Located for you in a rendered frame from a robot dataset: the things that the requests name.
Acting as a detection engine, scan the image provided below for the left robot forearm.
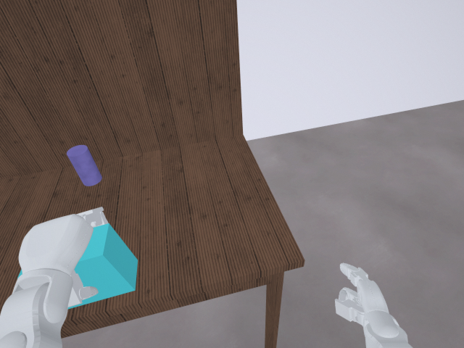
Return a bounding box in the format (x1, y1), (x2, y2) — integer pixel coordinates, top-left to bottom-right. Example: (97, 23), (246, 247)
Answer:
(0, 268), (73, 348)

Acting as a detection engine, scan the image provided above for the sponge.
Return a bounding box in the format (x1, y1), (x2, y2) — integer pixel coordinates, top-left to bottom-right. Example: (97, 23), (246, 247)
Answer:
(18, 223), (138, 309)

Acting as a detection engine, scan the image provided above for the robot right hand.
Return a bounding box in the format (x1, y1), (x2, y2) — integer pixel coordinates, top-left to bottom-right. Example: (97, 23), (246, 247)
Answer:
(335, 263), (389, 326)

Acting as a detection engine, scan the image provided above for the right robot forearm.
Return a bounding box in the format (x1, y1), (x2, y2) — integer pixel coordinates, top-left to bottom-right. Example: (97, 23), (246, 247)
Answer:
(363, 310), (413, 348)

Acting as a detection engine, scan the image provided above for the table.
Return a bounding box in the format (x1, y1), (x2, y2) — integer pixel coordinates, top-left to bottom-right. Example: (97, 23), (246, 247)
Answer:
(0, 0), (305, 348)

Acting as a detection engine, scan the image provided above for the robot left hand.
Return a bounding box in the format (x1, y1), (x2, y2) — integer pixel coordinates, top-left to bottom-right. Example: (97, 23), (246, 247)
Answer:
(19, 207), (108, 307)

